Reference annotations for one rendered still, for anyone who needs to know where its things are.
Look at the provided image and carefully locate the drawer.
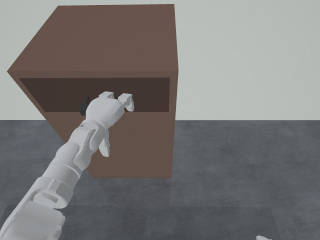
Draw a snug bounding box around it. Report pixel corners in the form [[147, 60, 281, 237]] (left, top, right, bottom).
[[21, 77, 170, 112]]

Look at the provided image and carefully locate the robot left hand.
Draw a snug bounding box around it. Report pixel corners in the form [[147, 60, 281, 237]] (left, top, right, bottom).
[[86, 91, 134, 157]]

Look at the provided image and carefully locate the robot left forearm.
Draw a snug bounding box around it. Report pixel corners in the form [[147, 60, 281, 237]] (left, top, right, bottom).
[[0, 119, 107, 240]]

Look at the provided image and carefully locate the handle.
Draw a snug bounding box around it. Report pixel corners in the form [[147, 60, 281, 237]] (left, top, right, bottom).
[[78, 96, 117, 116]]

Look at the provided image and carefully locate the robot left upper arm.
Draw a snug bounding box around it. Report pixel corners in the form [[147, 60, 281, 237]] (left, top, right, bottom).
[[2, 200, 66, 240]]

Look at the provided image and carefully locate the cabinet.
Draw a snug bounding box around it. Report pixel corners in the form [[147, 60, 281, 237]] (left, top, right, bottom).
[[7, 4, 179, 179]]

